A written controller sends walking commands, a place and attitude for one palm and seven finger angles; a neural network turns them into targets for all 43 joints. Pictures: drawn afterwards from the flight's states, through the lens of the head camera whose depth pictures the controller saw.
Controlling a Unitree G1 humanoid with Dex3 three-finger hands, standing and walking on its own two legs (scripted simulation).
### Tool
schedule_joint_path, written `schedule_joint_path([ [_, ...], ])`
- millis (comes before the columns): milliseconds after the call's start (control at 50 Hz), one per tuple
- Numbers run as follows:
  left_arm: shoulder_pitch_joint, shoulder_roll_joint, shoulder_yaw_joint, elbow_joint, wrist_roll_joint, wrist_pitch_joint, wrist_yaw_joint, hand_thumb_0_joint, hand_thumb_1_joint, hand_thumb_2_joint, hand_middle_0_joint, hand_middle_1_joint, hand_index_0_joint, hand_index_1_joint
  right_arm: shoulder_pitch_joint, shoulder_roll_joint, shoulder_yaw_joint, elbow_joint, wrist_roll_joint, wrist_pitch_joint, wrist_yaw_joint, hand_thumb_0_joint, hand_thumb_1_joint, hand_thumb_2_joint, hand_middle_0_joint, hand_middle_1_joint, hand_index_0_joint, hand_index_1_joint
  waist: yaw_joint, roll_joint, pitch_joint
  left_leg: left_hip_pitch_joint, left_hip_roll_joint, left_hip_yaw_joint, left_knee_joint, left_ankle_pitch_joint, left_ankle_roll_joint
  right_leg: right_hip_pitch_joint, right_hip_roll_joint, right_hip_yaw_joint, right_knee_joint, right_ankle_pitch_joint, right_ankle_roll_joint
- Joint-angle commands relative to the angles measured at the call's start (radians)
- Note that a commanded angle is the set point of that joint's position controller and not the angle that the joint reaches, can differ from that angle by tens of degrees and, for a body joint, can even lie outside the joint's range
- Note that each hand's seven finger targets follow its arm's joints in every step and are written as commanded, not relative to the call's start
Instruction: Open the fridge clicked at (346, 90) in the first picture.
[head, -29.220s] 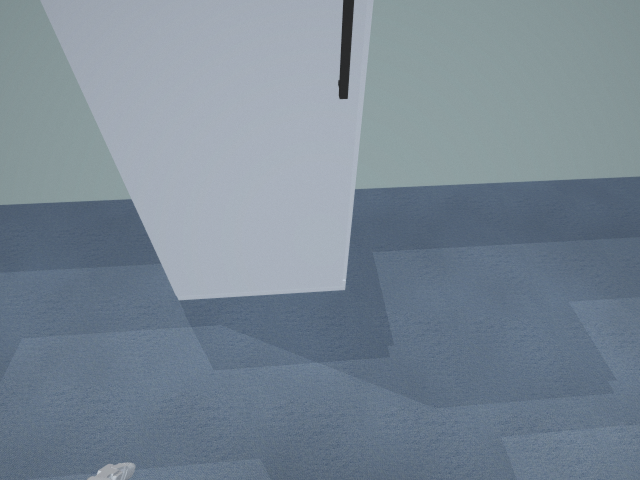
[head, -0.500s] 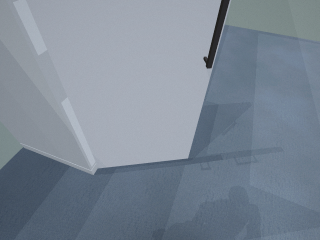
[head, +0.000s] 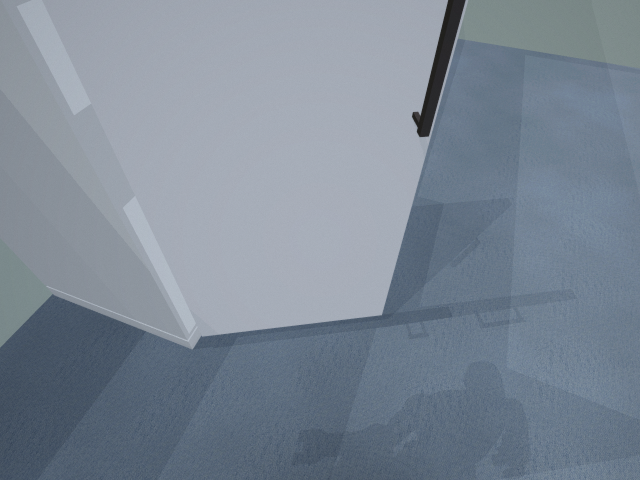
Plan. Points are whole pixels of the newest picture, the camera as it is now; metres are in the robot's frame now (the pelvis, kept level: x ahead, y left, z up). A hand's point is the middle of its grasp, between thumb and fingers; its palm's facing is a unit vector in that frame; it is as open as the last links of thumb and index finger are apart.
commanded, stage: look to check the result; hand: right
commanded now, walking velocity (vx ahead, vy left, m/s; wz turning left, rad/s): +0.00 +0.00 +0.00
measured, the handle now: (441, 35) +0.69 -0.13 +0.23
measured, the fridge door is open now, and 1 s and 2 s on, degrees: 61 61 61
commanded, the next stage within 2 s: stand and wait in 0.40 s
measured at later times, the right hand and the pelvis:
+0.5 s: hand out of the picture +0.10 -0.23 -0.16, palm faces -0.04 +0.94 -0.33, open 7.4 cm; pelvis +0.02 +0.01 +0.00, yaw +0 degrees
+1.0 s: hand out of the picture +0.10 -0.22 -0.16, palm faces -0.04 +0.94 -0.33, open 7.4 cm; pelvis +0.03 +0.02 +0.00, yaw +1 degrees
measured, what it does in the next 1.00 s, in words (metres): stands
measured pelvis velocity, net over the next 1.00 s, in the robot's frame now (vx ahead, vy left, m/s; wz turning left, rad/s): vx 0.03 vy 0.02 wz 0.02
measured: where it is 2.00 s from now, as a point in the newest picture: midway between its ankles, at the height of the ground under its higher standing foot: outside the picture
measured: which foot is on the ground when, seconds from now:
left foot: down 0.00-1.00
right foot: down 0.00-1.00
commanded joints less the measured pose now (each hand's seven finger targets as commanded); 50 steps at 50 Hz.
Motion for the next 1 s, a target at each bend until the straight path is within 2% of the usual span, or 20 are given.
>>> schedule_joint_path([
  [0,-0.036,0.191,0.034,-0.057,0.002,-0.020,0.012,0.000,0.900,0.900,-0.200,-0.300,-0.200,-0.300,-0.038,-0.193,-0.031,-0.046,0.000,-0.024,-0.006,0.000,-0.900,-0.900,0.200,0.300,0.200,0.300,-0.001,0.000,-0.075,-0.047,0.138,-0.101,-0.072,0.092,0.033,0.102,-0.138,0.131,-0.059,0.103,-0.013],
  [20,-0.042,0.196,0.033,-0.056,0.001,-0.019,0.012,0.000,0.900,0.900,-0.200,-0.300,-0.200,-0.300,-0.042,-0.196,-0.032,-0.046,0.000,-0.023,-0.005,0.000,-0.900,-0.900,0.200,0.300,0.200,0.300,0.000,0.000,-0.060,-0.052,0.138,-0.103,-0.078,0.082,0.032,0.096,-0.137,0.130,-0.064,0.091,-0.012],
  [100,-0.048,0.206,0.033,-0.055,0.001,-0.020,0.010,0.000,0.900,0.900,-0.200,-0.300,-0.200,-0.300,-0.045,-0.209,-0.029,-0.044,0.001,-0.026,-0.005,0.000,-0.900,-0.900,0.200,0.300,0.200,0.300,0.000,0.004,-0.073,-0.045,0.142,-0.112,-0.084,0.104,0.033,0.114,-0.136,0.128,-0.061,0.105,-0.010],
  [180,-0.050,0.211,0.032,-0.053,0.000,-0.022,0.010,0.000,0.900,0.900,-0.200,-0.300,-0.200,-0.300,-0.047,-0.216,-0.030,-0.044,0.001,-0.029,-0.008,0.000,-0.900,-0.900,0.200,0.300,0.200,0.300,0.002,0.013,-0.099,-0.021,0.148,-0.108,-0.075,0.179,0.032,0.135,-0.140,0.121,-0.053,0.163,-0.008],
  [240,-0.055,0.216,0.030,-0.055,0.000,-0.023,0.011,0.000,0.900,0.900,-0.200,-0.300,-0.200,-0.300,-0.051,-0.217,-0.030,-0.045,0.002,-0.028,-0.008,0.000,-0.900,-0.900,0.200,0.300,0.200,0.300,-0.001,-0.002,-0.097,-0.012,0.147,-0.104,-0.071,0.189,0.032,0.136,-0.141,0.120,-0.058,0.177,-0.007],
  [260,-0.053,0.216,0.031,-0.056,-0.001,-0.023,0.011,0.000,0.900,0.900,-0.200,-0.300,-0.200,-0.300,-0.043,-0.221,-0.031,-0.045,0.001,-0.030,-0.009,0.000,-0.900,-0.900,0.200,0.300,0.200,0.300,-0.003,0.011,-0.107,-0.008,0.148,-0.104,-0.071,0.211,0.031,0.145,-0.140,0.119,-0.050,0.196,-0.007],
  [340,-0.058,0.214,0.030,-0.053,0.000,-0.022,0.011,0.000,0.900,0.900,-0.200,-0.300,-0.200,-0.300,-0.053,-0.218,-0.031,-0.046,0.002,-0.028,-0.009,0.000,-0.900,-0.900,0.200,0.300,0.200,0.300,-0.002,0.003,-0.081,-0.011,0.148,-0.105,-0.077,0.201,0.031,0.136,-0.141,0.116,-0.062,0.179,-0.004],
  [560,-0.045,0.206,0.029,-0.054,-0.001,-0.021,0.015,0.000,0.900,0.900,-0.200,-0.300,-0.200,-0.300,-0.045,-0.212,-0.034,-0.054,0.002,-0.030,-0.013,0.000,-0.900,-0.900,0.200,0.300,0.200,0.300,-0.001,0.013,-0.095,0.007,0.146,-0.108,-0.076,0.256,0.028,0.148,-0.139,0.107,-0.050,0.206,-0.002],
  [640,-0.045,0.203,0.028,-0.050,0.000,-0.021,0.016,0.000,0.900,0.900,-0.200,-0.300,-0.200,-0.300,-0.050,-0.208,-0.034,-0.054,0.003,-0.028,-0.012,0.000,-0.900,-0.900,0.200,0.300,0.200,0.300,-0.001,0.006,-0.078,0.006,0.147,-0.107,-0.079,0.244,0.029,0.138,-0.140,0.104,-0.058,0.191,0.000],
  [720,-0.035,0.201,0.028,-0.049,0.000,-0.022,0.018,0.000,0.900,0.900,-0.200,-0.300,-0.200,-0.300,-0.045,-0.207,-0.035,-0.055,0.004,-0.029,-0.014,0.000,-0.900,-0.900,0.200,0.300,0.200,0.300,0.000,-0.003,-0.106,0.026,0.147,-0.108,-0.069,0.288,0.032,0.155,-0.143,0.101,-0.049,0.229,0.000],
  [840,-0.035,0.198,0.028,-0.046,0.000,-0.019,0.019,0.000,0.900,0.900,-0.200,-0.300,-0.200,-0.300,-0.043,-0.203,-0.036,-0.052,0.004,-0.027,-0.014,0.000,-0.900,-0.900,0.200,0.300,0.200,0.300,-0.001,0.009,-0.075,0.009,0.145,-0.111,-0.081,0.259,0.030,0.147,-0.144,0.098,-0.056,0.194,0.001],
  [960,-0.028,0.196,0.028,-0.045,-0.002,-0.019,0.020,0.000,0.900,0.900,-0.200,-0.300,-0.200,-0.300,-0.033,-0.205,-0.037,-0.050,0.003,-0.029,-0.016,0.000,-0.900,-0.900,0.200,0.300,0.200,0.300,-0.001,0.014,-0.095,0.018,0.145,-0.116,-0.081,0.291,0.027,0.163,-0.143,0.093,-0.047,0.206,-0.001],
  [980,-0.030,0.195,0.028,-0.043,-0.001,-0.018,0.020,0.000,0.900,0.900,-0.200,-0.300,-0.200,-0.300,-0.039,-0.205,-0.036,-0.050,0.004,-0.028,-0.016,0.000,-0.900,-0.900,0.200,0.300,0.200,0.300,0.001,0.015,-0.077,0.009,0.145,-0.116,-0.083,0.288,0.028,0.157,-0.144,0.091,-0.051,0.194,0.002],
])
